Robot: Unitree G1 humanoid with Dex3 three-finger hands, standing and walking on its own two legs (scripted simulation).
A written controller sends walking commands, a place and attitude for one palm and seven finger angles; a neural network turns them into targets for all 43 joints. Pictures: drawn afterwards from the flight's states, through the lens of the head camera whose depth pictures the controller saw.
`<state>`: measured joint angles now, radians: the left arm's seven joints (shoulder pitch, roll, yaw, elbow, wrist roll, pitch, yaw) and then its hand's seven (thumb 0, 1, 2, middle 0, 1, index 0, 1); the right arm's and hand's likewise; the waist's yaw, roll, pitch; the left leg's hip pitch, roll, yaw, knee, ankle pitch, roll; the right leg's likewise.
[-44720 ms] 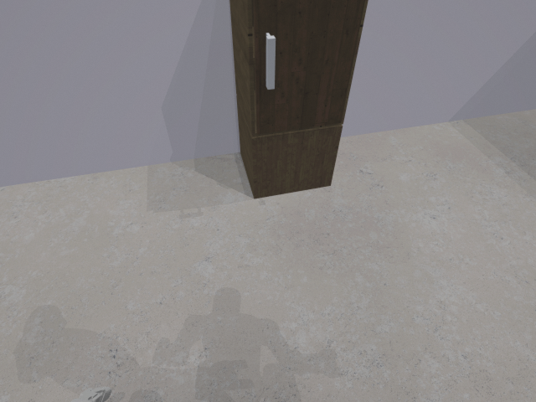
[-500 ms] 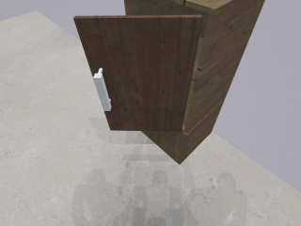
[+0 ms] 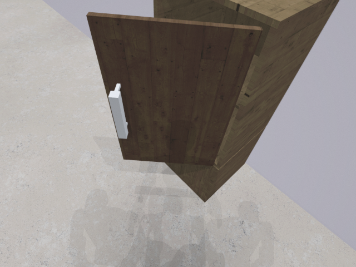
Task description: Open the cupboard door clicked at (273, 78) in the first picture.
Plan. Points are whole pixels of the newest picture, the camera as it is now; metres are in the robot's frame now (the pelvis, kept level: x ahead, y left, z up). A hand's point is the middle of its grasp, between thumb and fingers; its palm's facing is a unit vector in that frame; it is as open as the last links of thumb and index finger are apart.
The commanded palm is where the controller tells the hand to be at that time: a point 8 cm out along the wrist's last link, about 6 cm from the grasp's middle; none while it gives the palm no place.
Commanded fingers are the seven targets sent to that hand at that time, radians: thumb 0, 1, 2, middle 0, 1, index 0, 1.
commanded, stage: come to a stop and stand still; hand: left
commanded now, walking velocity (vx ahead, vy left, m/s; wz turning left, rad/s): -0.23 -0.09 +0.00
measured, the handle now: (120, 112) +0.53 +0.22 -0.01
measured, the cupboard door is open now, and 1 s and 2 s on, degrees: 44 44 44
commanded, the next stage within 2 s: look again from close up in 0.92 s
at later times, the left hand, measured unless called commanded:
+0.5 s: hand out of the picture +0.08 +0.20 -0.18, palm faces +0.05 -0.98 -0.19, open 7.4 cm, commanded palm none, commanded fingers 0.00 0.90 0.90 -0.20 -0.30 -0.20 -0.30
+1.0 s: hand out of the picture +0.02 +0.22 -0.15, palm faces +0.01 -0.97 -0.26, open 7.4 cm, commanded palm none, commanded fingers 0.00 0.90 0.90 -0.20 -0.30 -0.20 -0.30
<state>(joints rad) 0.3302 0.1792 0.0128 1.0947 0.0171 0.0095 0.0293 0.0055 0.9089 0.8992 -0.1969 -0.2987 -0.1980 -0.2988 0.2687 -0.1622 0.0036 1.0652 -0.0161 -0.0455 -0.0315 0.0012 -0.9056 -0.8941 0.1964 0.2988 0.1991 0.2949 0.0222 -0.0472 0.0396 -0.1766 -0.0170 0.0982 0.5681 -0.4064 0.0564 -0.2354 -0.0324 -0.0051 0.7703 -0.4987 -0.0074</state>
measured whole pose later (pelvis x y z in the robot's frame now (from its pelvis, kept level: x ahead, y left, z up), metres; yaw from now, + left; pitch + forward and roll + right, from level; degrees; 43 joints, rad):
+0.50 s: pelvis +0.02 +0.02 -0.01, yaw +1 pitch -1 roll +0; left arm 0.19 0.18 0.02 0.97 0.01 0.04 0.05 0.00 0.91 0.90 -0.20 -0.30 -0.20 -0.30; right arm 0.20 -0.16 -0.04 0.97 -0.01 0.01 -0.03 0.00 -0.91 -0.89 0.20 0.30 0.20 0.29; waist -0.01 -0.05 0.06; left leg -0.26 0.00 0.07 0.66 -0.38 0.02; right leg -0.35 -0.07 -0.07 0.68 -0.31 0.01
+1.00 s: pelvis +0.01 +0.03 +0.01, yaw +0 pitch +0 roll +1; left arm 0.30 0.17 -0.02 1.03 0.01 0.01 0.02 0.01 0.91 0.90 -0.19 -0.30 -0.20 -0.30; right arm 0.29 -0.22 0.00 1.00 -0.02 0.00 -0.02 0.00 -0.91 -0.89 0.20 0.30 0.20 0.30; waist 0.00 0.06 0.02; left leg -0.17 -0.05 0.12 0.43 -0.25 0.06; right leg -0.27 -0.05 0.00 0.50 -0.23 0.02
